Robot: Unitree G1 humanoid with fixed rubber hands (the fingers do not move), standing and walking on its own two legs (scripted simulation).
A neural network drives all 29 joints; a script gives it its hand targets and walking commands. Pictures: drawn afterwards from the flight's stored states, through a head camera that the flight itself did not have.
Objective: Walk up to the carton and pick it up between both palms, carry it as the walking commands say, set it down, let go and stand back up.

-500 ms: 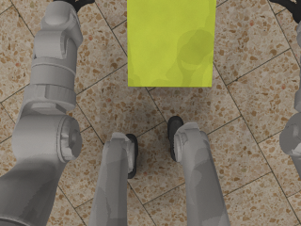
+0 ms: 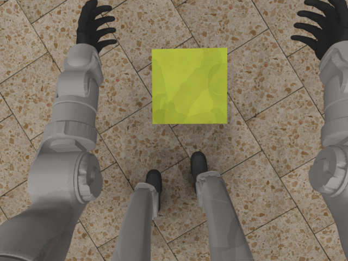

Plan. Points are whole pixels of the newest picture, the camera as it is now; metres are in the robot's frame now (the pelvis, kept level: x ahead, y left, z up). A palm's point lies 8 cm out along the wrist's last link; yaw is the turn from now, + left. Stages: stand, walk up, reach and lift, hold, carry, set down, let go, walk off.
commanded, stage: set down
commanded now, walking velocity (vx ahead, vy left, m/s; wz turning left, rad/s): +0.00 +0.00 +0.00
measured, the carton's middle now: (188, 91) +0.49 -0.08 -0.55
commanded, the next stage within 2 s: let go in 0.02 s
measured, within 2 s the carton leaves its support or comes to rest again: neither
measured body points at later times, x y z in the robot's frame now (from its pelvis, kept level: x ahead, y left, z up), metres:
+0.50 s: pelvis +0.04 +0.00 +0.07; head +0.25 -0.03 +0.46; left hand +0.41 +0.17 -0.04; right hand +0.36 -0.29 -0.04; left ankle +0.03 +0.13 -0.63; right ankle +0.09 -0.09 -0.63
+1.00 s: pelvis +0.08 +0.03 +0.11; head +0.13 +0.02 +0.56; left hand +0.27 +0.25 +0.03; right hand +0.25 -0.22 +0.03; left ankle +0.04 +0.13 -0.63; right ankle +0.09 -0.09 -0.63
